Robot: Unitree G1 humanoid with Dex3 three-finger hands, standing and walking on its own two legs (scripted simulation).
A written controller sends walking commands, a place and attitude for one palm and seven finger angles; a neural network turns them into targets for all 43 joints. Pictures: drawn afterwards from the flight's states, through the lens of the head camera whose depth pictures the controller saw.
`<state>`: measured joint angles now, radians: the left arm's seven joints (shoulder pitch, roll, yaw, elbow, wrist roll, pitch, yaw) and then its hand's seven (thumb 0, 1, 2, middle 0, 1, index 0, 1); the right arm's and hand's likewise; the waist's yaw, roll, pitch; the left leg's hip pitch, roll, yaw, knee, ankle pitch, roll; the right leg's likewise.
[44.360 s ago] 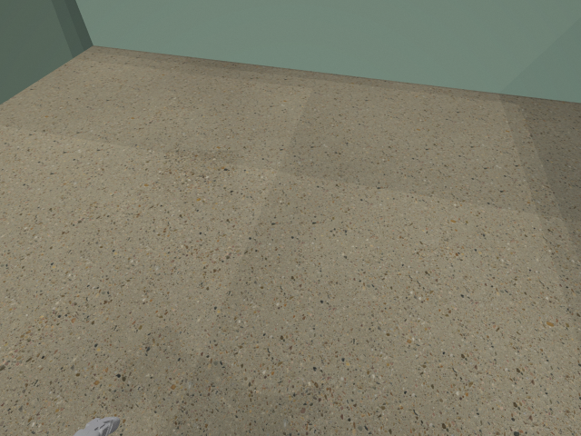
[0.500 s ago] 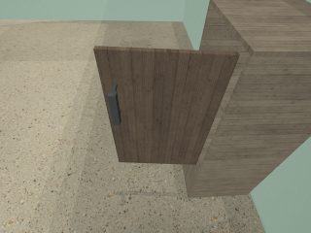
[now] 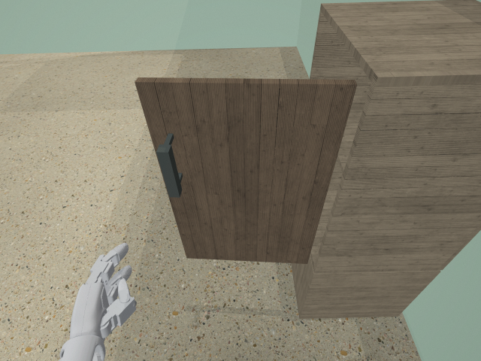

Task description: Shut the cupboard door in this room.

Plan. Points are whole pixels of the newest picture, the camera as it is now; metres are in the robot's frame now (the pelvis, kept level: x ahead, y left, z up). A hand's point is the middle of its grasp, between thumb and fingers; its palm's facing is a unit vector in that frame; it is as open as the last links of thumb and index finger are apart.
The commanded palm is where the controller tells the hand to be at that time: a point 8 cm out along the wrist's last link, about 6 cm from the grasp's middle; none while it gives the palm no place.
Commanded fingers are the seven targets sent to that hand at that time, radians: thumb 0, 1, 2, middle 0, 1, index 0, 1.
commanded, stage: raise the hand and make a fist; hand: left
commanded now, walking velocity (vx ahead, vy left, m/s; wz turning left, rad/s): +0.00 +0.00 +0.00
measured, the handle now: (172, 165) +0.48 +0.14 +0.08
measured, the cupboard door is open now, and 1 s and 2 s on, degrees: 85 85 85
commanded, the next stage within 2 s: bring the fist close to the handle in 1.70 s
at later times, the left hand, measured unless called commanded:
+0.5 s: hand (156, 313) +0.21 +0.14 +0.00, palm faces -0.16 -0.99 -0.05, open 4.7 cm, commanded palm +0.16 +0.22 +0.01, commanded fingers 0.00 0.90 0.90 -0.86 -1.02 -0.86 -1.02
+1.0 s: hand (115, 287) +0.23 +0.19 +0.06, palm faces +0.00 -1.00 -0.05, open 3.1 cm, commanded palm +0.20 +0.24 +0.06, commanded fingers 0.00 0.90 0.90 -1.30 -1.50 -1.30 -1.50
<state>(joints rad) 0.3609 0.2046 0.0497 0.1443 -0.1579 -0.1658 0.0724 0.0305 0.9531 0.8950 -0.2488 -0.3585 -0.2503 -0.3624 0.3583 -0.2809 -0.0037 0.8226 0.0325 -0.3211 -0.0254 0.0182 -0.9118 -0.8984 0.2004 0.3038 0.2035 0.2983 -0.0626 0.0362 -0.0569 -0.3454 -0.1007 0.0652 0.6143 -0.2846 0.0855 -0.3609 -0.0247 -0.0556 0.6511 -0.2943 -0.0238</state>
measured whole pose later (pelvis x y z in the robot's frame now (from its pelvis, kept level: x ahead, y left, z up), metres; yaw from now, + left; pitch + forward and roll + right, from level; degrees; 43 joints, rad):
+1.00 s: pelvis +0.02 +0.01 -0.03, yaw +0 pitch +9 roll -3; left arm 0.49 0.27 0.16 -0.21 -0.29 -0.31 -0.21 0.02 0.90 0.90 -1.14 -1.33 -1.14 -1.33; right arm 0.25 -0.24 0.00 0.51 0.05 -0.24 -0.05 0.02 -0.90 -0.90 0.20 0.30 0.20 0.30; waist 0.00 0.03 -0.12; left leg -0.63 -0.05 0.04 0.94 -0.47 0.10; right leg -0.60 0.02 -0.09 0.88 -0.44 -0.02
